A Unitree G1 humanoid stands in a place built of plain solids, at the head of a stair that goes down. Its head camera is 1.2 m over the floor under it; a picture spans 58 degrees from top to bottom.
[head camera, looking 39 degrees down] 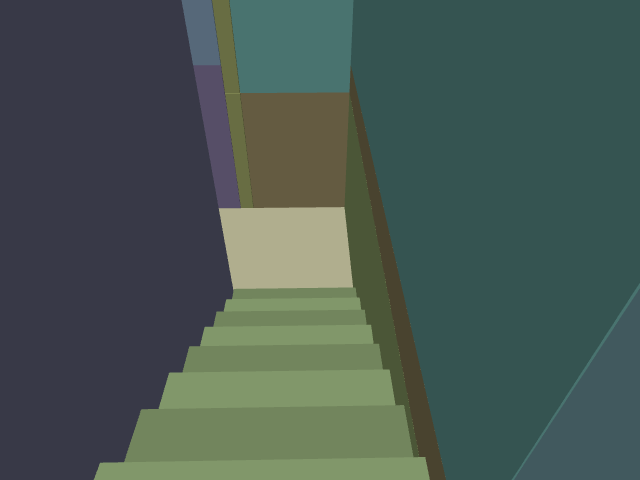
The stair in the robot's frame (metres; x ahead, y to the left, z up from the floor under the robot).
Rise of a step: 0.17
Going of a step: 0.27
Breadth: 1.00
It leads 1 degrees to the left of straight ahead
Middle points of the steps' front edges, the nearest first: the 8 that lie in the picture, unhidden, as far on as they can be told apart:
0.61 0.17 -0.16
0.88 0.18 -0.33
1.16 0.18 -0.50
1.43 0.19 -0.67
1.70 0.19 -0.84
1.97 0.20 -1.01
2.25 0.20 -1.18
2.52 0.21 -1.35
